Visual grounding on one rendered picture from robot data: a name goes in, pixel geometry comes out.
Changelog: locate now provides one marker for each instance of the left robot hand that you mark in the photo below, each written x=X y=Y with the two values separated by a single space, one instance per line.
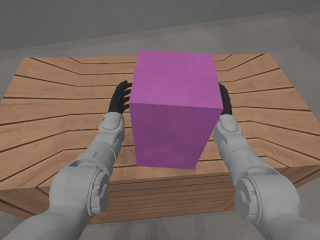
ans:
x=118 y=99

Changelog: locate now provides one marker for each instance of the pedestal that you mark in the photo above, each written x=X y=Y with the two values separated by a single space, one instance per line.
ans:
x=51 y=112

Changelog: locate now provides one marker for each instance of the robot right forearm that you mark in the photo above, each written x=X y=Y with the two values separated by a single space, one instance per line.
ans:
x=238 y=156

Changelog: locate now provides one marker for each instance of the right robot hand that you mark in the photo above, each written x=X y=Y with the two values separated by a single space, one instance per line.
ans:
x=227 y=107

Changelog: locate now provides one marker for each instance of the left robot upper arm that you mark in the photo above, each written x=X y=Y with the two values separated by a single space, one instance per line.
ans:
x=77 y=194

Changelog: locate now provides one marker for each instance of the right robot upper arm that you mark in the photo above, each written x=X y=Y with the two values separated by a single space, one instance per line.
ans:
x=271 y=204

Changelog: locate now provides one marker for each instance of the robot left forearm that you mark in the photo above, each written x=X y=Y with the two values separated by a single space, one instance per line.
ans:
x=103 y=151

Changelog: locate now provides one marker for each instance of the carton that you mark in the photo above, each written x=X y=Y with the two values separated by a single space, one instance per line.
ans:
x=175 y=103

